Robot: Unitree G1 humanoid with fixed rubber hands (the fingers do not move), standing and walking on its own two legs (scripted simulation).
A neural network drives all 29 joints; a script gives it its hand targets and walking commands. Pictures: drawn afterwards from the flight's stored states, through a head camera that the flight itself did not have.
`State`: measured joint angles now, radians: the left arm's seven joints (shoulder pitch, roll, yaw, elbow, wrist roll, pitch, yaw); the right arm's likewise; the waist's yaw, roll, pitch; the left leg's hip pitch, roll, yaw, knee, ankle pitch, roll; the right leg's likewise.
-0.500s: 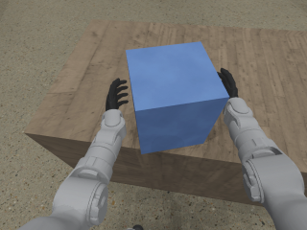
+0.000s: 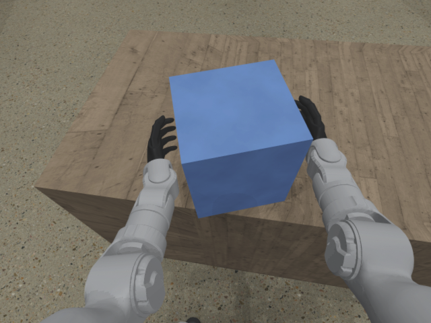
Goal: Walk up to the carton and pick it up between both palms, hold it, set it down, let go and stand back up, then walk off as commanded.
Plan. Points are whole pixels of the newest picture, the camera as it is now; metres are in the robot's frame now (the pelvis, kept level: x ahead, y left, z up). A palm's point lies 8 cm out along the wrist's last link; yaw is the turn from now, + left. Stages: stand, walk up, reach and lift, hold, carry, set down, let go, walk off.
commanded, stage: reach and lift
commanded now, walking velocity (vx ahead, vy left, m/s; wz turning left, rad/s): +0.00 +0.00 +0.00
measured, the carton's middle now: (232, 145) +0.46 +0.03 +0.01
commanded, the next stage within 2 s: none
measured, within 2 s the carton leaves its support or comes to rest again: leaves its support in 0.38 s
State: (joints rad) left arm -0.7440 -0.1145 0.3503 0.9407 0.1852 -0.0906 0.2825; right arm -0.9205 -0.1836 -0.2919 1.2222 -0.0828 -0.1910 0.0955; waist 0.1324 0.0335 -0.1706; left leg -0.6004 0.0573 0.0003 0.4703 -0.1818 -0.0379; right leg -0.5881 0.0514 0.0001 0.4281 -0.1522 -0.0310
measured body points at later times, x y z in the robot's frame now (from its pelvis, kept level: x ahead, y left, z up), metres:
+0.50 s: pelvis -0.01 +0.00 +0.00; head +0.06 -0.01 +0.44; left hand +0.39 +0.18 +0.05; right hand +0.45 -0.12 +0.06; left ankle +0.01 +0.14 -0.73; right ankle +0.01 -0.10 -0.73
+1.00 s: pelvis -0.01 +0.00 +0.00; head +0.02 -0.01 +0.45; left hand +0.38 +0.18 +0.07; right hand +0.45 -0.11 +0.08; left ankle +0.01 +0.14 -0.73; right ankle +0.01 -0.10 -0.73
